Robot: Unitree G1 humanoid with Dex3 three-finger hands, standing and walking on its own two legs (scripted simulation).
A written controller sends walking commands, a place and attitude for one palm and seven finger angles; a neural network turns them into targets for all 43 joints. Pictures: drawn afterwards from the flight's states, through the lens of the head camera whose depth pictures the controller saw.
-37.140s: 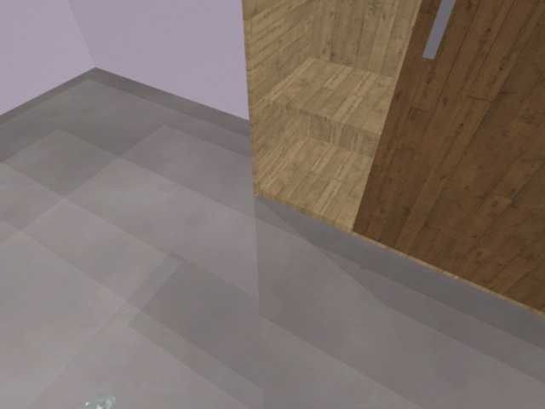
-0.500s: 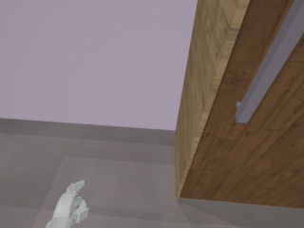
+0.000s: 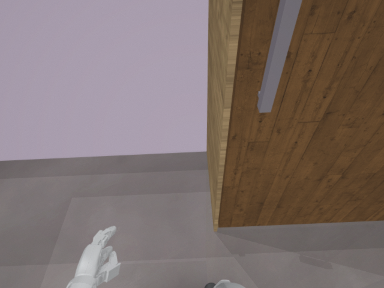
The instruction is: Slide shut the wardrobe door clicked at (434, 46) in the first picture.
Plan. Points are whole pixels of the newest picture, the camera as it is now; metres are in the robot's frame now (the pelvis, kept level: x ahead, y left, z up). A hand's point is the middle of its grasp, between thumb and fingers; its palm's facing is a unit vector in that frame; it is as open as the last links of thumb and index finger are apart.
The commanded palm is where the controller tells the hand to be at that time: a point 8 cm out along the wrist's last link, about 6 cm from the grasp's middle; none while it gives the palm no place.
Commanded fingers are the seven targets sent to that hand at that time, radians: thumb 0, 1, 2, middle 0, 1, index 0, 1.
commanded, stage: step back with the hand held close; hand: right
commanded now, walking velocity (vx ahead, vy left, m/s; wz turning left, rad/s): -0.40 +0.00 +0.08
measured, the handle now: (276, 39) +0.50 -0.16 +0.27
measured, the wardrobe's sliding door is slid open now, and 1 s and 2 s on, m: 0.00 0.00 0.00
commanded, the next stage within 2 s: stop stepping back and stand still in 0.30 s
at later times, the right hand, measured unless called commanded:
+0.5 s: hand out of the picture +0.08 -0.34 +0.19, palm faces +0.43 +0.87 -0.23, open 7.4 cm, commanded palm +0.04 -0.36 +0.19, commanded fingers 0.00 -0.90 -0.90 0.20 0.30 0.20 0.30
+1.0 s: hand out of the picture -0.04 -0.46 +0.19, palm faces +0.40 +0.90 -0.15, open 7.4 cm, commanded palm -0.11 -0.49 +0.19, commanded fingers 0.00 -0.90 -0.90 0.20 0.30 0.20 0.30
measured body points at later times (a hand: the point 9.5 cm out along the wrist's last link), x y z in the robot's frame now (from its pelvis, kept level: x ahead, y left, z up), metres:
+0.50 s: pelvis -0.13 -0.08 -0.01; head -0.16 -0.14 +0.43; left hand +0.03 +0.15 -0.06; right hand +0.06 -0.38 +0.20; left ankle -0.19 +0.11 -0.72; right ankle -0.04 -0.14 -0.71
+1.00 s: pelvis -0.29 -0.21 -0.02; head -0.32 -0.27 +0.43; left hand -0.17 +0.06 -0.06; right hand -0.06 -0.50 +0.20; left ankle -0.30 -0.06 -0.69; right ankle -0.21 -0.33 -0.73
